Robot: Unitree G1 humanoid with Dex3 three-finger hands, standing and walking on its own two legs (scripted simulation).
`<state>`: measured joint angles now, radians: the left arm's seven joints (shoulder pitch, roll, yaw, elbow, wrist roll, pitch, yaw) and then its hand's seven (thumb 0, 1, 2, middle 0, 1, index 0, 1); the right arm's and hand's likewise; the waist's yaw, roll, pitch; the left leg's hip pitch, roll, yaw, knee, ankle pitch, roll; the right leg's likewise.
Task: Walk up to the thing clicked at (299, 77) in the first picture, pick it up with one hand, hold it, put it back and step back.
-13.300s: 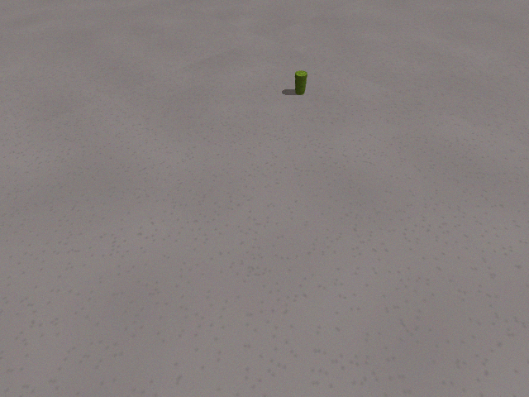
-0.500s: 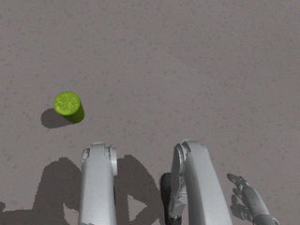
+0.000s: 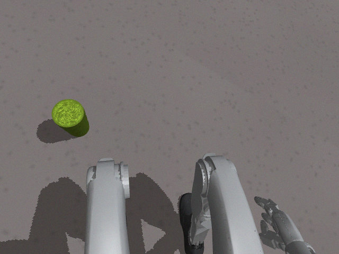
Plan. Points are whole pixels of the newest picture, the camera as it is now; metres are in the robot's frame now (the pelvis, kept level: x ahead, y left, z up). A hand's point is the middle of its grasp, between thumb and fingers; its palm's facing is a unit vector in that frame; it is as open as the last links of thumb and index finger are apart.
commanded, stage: approach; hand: left
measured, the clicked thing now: (74, 121) +0.48 +0.28 -0.30
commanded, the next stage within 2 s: close in in 0.52 s
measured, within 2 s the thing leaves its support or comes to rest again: neither
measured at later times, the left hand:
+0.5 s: hand (7, 131) +0.40 +0.40 -0.18, palm faces +0.32 -0.95 +0.03, open 17.6 cm
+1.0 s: hand (56, 132) +0.43 +0.32 -0.27, palm faces +0.36 -0.93 +0.00, open 17.5 cm
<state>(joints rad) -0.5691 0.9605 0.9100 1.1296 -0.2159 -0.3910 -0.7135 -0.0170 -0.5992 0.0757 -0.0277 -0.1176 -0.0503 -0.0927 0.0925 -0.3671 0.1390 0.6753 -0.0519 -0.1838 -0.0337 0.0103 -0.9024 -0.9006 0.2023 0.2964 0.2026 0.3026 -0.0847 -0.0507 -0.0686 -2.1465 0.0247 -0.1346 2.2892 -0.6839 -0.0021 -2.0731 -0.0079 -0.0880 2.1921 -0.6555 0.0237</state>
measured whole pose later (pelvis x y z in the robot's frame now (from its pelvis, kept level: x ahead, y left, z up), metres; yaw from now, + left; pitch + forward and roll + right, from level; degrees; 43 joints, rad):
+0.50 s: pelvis -0.01 +0.00 -0.06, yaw -5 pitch +21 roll -12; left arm -0.64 0.99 0.90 1.39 -0.18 -0.75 -0.59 -0.02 -0.61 0.02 -0.06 -0.12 -0.08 -0.09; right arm -0.06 -0.38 0.32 0.63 -0.21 -0.12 0.02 0.01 -0.90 -0.89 0.20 0.30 0.20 0.30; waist -0.18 -0.21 0.15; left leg -2.23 0.03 -0.24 2.54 -0.71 -0.01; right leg -2.12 0.03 -0.16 2.36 -0.63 0.04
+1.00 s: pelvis -0.02 +0.02 -0.10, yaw -9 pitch +10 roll -18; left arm -0.61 0.95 0.72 1.51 -0.10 -1.05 -0.16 -0.02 -0.60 0.11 -0.04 -0.16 -0.09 -0.12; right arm -0.16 -0.39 0.51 0.55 -0.35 -0.01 0.09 0.00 -0.90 -0.89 0.20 0.30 0.20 0.30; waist -0.22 -0.30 0.31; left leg -2.20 0.02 -0.36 2.68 -0.70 0.01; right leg -2.05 0.07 -0.25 2.41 -0.59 0.07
